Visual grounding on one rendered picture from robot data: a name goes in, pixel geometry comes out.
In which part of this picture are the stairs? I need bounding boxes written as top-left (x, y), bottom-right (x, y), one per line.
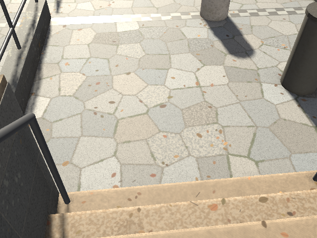
top-left (45, 170), bottom-right (317, 238)

